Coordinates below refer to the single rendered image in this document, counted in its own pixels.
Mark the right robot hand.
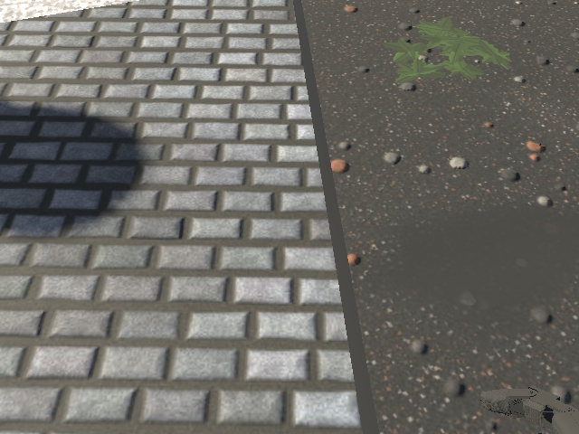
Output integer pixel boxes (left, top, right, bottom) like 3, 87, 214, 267
480, 386, 579, 434

